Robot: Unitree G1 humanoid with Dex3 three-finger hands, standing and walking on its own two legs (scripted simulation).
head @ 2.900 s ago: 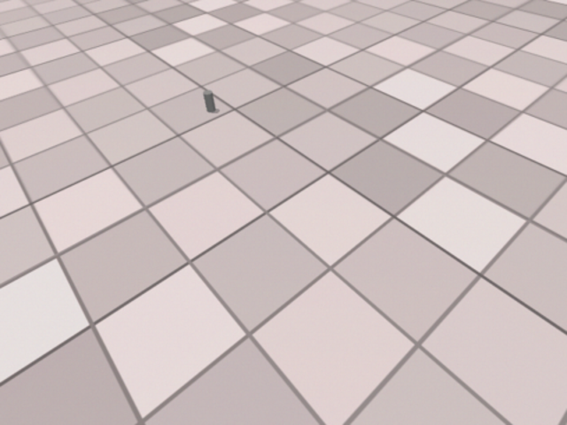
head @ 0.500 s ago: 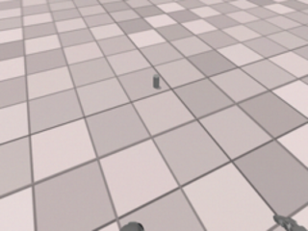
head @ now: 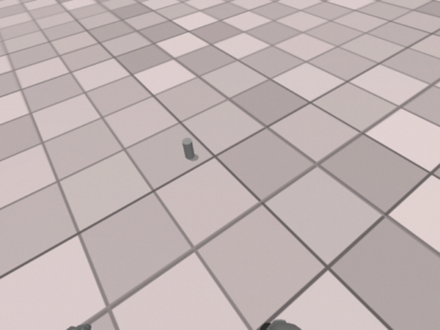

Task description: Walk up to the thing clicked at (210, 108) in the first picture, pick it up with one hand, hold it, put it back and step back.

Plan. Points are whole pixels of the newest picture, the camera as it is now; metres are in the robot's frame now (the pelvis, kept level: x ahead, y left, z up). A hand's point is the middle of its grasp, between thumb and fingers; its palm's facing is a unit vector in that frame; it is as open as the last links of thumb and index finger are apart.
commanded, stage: walk up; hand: left
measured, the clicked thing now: (188, 148) +1.24 +0.20 -0.69
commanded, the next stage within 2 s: none
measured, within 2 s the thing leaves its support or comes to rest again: neither
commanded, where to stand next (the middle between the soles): +0.92 -0.01 m, yaw +2 degrees
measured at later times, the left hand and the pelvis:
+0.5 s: hand (109, 299) +0.24 +0.26 -0.13, palm faces +0.03 -0.93 -0.36, open 7.4 cm; pelvis +0.22 -0.02 +0.01, yaw +2 degrees
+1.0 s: hand (134, 190) +0.52 +0.25 -0.12, palm faces -0.07 -0.92 -0.39, open 7.4 cm; pelvis +0.43 -0.03 +0.00, yaw +0 degrees
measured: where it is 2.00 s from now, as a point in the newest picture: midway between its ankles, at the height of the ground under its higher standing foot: (230, 219)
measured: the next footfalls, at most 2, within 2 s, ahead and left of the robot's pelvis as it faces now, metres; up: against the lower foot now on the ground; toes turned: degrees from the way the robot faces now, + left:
right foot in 0.02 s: +0.18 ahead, -0.12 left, +0.00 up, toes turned -5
left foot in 0.54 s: +0.40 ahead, +0.13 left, +0.00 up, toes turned +7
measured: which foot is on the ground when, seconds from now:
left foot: down 0.00-0.04, up 0.06-0.52, down 0.54-1.00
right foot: up 0.00-0.00, down 0.02-0.58, up 0.60-1.00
